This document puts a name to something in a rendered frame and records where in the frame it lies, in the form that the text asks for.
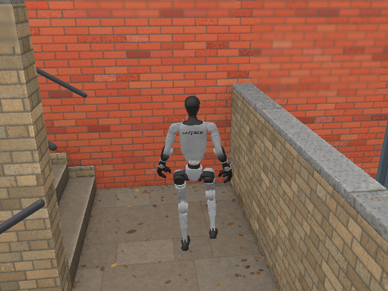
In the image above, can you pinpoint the left robot thigh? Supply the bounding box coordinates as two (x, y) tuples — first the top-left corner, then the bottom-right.
(173, 169), (189, 214)

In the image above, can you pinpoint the robot left hand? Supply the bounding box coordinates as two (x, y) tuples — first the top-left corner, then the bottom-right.
(157, 166), (171, 178)

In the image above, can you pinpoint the robot left forearm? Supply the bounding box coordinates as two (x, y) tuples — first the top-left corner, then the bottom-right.
(158, 146), (169, 169)

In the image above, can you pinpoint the left robot upper arm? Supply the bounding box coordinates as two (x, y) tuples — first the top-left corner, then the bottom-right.
(163, 122), (180, 156)

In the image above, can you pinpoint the robot head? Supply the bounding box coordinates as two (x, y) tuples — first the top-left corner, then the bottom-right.
(182, 96), (203, 125)

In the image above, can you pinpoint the robot right forearm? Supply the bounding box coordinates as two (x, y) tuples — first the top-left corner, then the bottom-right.
(218, 146), (231, 171)

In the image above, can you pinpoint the robot right hand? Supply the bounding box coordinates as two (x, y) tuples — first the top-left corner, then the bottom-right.
(218, 169), (233, 183)

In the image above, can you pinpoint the right robot upper arm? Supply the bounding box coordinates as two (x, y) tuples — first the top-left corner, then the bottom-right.
(206, 122), (223, 156)

